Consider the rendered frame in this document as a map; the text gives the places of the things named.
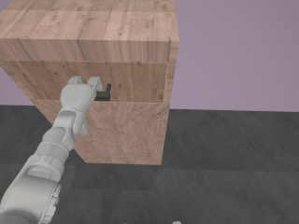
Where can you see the handle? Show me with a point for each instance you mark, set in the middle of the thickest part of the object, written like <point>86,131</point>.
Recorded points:
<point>103,96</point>

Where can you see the drawer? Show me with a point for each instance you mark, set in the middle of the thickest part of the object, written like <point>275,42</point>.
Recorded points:
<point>131,82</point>

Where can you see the left robot upper arm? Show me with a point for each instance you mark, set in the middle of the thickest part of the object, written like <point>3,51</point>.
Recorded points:
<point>32,201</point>

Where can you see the robot left hand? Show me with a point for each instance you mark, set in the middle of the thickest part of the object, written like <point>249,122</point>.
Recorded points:
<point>78,95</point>

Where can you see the robot left forearm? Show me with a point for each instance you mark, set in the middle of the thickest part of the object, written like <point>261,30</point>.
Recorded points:
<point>51,154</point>

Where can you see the cabinet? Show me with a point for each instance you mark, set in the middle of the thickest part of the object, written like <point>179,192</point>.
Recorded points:
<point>102,31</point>

